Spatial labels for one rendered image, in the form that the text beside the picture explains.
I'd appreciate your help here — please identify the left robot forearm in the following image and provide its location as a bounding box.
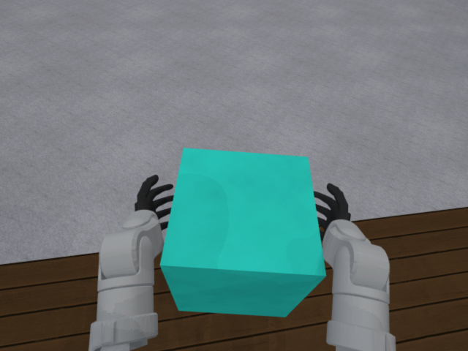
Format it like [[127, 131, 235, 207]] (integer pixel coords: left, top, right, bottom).
[[88, 210, 164, 351]]

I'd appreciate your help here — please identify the right robot hand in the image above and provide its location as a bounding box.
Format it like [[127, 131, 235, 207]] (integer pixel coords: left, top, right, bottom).
[[314, 183, 351, 241]]

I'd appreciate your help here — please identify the right robot forearm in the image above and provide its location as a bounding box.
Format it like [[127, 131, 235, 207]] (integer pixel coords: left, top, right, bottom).
[[322, 219, 396, 351]]

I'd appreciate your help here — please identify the left robot hand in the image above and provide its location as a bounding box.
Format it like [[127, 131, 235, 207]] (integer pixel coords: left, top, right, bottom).
[[135, 175, 174, 230]]

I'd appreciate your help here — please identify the carton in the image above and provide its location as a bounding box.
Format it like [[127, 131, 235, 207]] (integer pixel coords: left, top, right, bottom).
[[160, 148, 326, 317]]

